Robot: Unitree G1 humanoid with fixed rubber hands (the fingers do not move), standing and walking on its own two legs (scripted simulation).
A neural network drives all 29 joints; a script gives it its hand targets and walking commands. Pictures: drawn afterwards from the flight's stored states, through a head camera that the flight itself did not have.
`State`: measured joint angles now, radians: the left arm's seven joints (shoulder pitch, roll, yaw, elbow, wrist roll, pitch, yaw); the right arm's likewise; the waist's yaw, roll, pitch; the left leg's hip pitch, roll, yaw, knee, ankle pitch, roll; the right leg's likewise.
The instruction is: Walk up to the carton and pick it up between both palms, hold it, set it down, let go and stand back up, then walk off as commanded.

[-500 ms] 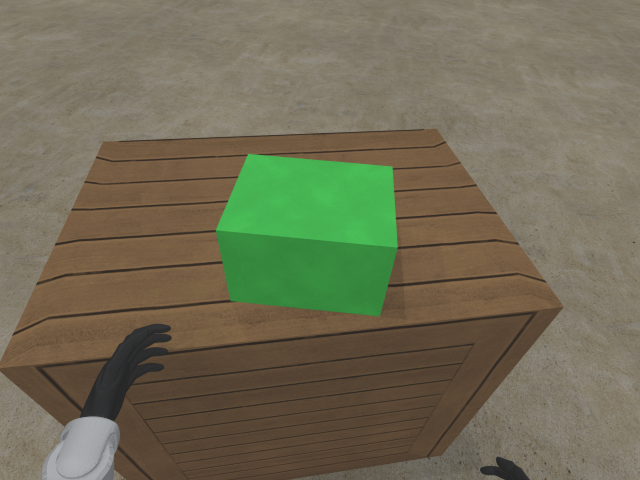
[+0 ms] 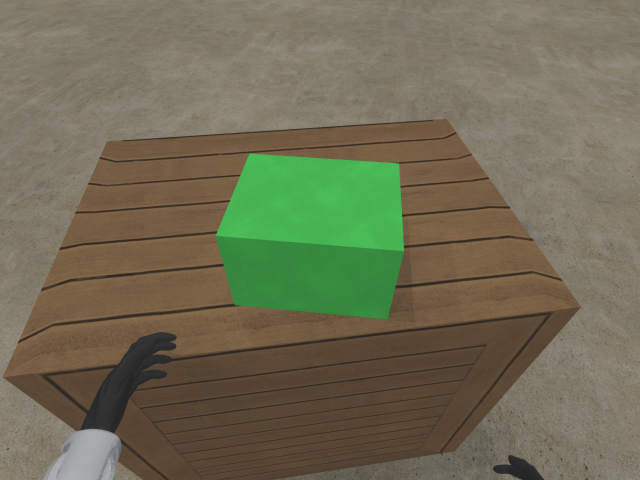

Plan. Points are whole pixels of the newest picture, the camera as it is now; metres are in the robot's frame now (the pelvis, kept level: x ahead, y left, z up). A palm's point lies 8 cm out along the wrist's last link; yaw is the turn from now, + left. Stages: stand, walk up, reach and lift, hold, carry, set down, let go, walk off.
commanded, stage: stand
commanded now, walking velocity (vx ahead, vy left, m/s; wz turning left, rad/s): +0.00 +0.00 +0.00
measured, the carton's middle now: (316, 234) +0.46 +0.05 +0.06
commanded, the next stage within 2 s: walk off in 1.64 s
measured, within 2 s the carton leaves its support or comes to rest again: neither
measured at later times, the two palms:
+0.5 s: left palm (107, 409) +0.20 +0.26 +0.03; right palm out of the picture +0.13 -0.25 -0.07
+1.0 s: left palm (107, 409) +0.20 +0.26 +0.03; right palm out of the picture +0.13 -0.25 -0.07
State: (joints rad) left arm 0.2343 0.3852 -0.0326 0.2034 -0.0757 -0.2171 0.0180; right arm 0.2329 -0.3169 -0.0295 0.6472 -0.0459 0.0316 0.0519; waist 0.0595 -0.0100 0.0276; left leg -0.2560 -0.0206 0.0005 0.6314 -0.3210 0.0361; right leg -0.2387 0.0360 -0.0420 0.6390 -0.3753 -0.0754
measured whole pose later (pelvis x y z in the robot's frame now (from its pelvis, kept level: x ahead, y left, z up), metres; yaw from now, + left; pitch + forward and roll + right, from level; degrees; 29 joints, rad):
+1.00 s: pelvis -0.02 +0.02 +0.00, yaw +0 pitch -3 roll +0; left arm 0.19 0.39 -0.07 0.20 -0.08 -0.20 0.01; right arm 0.23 -0.32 -0.03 0.65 -0.05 0.02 0.04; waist 0.06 -0.04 0.02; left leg -0.26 -0.02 0.00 0.63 -0.33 0.02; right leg -0.23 0.03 -0.04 0.63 -0.35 -0.05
